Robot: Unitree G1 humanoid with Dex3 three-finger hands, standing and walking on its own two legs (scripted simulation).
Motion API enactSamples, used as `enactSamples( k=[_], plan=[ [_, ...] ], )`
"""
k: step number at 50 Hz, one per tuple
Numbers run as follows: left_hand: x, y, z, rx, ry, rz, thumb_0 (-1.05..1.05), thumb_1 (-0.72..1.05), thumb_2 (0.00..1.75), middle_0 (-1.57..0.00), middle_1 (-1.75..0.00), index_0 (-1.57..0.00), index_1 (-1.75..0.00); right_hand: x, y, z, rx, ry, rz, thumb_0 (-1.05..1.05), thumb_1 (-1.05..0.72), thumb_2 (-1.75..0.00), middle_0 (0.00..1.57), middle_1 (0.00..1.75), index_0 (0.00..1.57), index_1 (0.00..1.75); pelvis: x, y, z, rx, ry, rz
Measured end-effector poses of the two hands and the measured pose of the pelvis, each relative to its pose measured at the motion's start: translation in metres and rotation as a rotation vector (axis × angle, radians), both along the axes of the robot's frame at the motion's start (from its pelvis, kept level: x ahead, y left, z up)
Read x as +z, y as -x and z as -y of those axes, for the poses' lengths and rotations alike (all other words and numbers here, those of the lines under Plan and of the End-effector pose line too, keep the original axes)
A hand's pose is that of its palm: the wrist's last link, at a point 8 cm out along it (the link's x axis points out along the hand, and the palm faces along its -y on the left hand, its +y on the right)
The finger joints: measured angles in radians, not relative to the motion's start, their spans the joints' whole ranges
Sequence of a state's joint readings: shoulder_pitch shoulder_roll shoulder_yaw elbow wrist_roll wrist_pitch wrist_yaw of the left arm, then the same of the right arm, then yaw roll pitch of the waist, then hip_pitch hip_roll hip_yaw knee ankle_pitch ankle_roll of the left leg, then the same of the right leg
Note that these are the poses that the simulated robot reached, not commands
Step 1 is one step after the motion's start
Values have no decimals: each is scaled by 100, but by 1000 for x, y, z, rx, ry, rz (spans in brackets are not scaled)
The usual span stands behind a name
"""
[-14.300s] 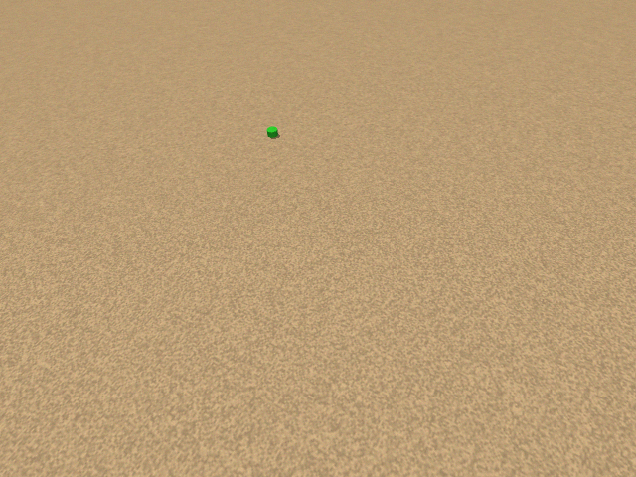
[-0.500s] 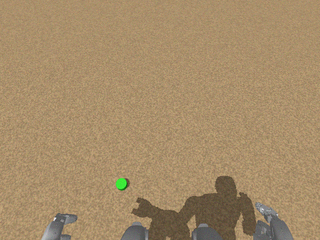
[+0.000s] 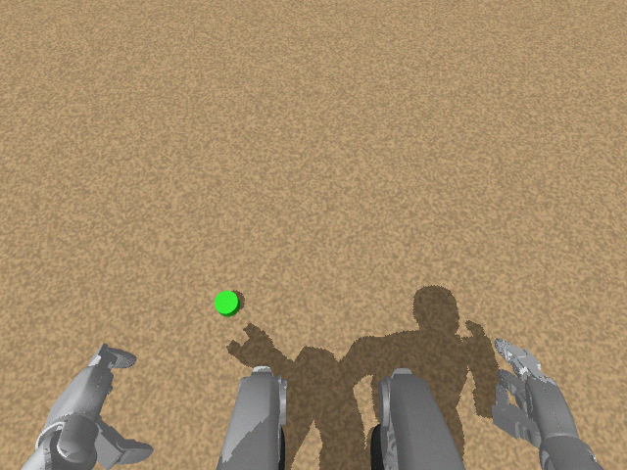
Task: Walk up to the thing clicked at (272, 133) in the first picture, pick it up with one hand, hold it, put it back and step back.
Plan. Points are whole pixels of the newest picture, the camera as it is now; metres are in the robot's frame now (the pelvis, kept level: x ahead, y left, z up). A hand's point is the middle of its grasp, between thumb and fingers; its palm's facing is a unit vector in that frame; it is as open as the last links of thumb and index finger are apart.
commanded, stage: rise first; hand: left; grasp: from above
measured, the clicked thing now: (227, 303) +0.46 +0.26 -0.56
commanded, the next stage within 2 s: approach in 1.66 s
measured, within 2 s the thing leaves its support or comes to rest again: neither
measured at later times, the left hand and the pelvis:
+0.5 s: hand (163, 349) +0.31 +0.32 -0.32, palm faces -0.48 -0.23 -0.85, open 14.0 cm; pelvis -0.07 +0.00 -0.19, yaw -3 degrees
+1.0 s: hand (179, 325) +0.37 +0.32 -0.40, palm faces -0.46 -0.03 -0.89, open 13.8 cm; pelvis -0.05 +0.01 -0.24, yaw -5 degrees
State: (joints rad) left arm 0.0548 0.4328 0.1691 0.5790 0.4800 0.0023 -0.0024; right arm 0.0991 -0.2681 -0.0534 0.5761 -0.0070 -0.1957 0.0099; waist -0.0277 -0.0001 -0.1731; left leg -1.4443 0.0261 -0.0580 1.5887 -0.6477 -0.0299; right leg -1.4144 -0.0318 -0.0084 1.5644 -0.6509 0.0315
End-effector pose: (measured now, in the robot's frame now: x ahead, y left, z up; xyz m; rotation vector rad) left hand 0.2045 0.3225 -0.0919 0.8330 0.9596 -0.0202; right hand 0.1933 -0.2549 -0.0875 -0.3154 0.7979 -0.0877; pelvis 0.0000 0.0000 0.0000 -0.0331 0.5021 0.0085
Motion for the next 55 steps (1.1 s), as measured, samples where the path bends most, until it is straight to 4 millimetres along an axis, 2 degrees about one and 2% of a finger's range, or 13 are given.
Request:
enactSamples(
  k=[5,9,15,20,27,33,39,55],
  plan=[
    [-43,-31,-1,-150,-79,60,0,-52,98,-7,-107,-7,-108,-59,14,9,-5,7,-67,1,-87,-89,20,30,20,30,-47,13,0,-7,2,-57],
    [-77,-51,-4,-238,-158,89,0,-53,99,-8,-108,-7,-108,-107,33,14,-9,4,-137,1,-88,-89,20,30,20,30,-83,26,1,-11,6,-82],
    [-122,-79,-7,-350,-245,130,0,-53,99,-9,-107,-9,-107,-171,75,17,-13,0,-258,1,-90,-90,20,30,20,30,-134,45,3,-20,14,-88],
    [-150,-100,-7,-433,-292,161,0,-52,100,-10,-106,-9,-107,-205,116,18,-40,7,-352,1,-89,-89,20,30,20,30,-167,58,3,-28,27,-73],
    [-181,-120,-4,-548,-329,179,0,-51,102,-8,-105,-8,-105,-225,164,20,-93,31,-455,0,-88,-89,20,30,20,30,-196,67,-2,-36,50,-55],
    [-199,-140,-3,-615,-369,218,0,-51,102,-9,-101,-8,-102,-231,185,22,-114,60,-527,0,-88,-89,20,30,20,30,-212,66,-6,-37,66,-55],
    [-219,-155,-4,-658,-407,218,0,-51,102,-10,-96,-9,-97,-238,188,21,-114,80,-572,0,-89,-89,20,30,20,30,-223,62,-10,-36,79,-66],
    [-258,-177,2,-705,-437,232,0,-45,95,-15,-90,-14,-91,-262,171,17,-77,89,-604,0,-90,-89,20,30,20,30,-247,52,-10,-43,84,-82]
  ],
)
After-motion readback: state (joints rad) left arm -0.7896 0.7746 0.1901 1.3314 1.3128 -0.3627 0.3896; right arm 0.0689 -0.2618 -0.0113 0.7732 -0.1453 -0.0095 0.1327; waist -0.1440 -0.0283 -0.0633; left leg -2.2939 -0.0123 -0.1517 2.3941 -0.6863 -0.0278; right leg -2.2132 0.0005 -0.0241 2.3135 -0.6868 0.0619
